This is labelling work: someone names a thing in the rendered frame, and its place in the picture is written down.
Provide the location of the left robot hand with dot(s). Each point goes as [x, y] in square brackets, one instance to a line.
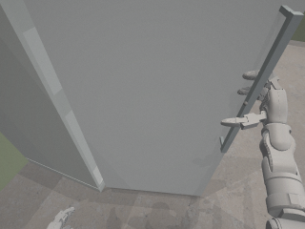
[61, 218]

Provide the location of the handle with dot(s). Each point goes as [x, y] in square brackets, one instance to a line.
[293, 19]

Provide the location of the right robot hand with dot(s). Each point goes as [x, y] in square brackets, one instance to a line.
[273, 100]

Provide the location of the robot right upper arm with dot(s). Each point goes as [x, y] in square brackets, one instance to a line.
[278, 223]

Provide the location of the fridge door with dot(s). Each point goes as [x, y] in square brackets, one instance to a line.
[149, 81]

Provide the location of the robot right forearm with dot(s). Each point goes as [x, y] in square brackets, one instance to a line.
[285, 192]

